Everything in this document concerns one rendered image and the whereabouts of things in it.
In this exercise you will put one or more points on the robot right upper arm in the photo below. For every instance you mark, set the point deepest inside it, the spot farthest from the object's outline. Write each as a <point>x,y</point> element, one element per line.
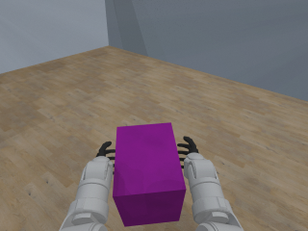
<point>216,226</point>

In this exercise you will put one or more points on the carton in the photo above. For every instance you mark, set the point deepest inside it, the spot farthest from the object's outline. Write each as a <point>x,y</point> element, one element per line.
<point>149,185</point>

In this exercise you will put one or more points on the right robot hand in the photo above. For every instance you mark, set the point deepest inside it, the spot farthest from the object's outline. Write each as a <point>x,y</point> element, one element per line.
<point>191,146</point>

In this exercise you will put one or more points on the left robot hand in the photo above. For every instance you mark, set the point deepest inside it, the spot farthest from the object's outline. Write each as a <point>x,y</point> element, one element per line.
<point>103,151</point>

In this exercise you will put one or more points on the robot left forearm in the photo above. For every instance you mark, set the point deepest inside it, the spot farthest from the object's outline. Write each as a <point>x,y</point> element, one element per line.
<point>91,200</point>

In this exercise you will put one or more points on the robot right forearm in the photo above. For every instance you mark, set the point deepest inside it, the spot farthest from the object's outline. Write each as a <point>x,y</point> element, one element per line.
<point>208,202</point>

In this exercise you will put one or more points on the robot left upper arm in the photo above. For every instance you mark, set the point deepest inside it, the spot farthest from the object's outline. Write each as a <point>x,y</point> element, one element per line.
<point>93,226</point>

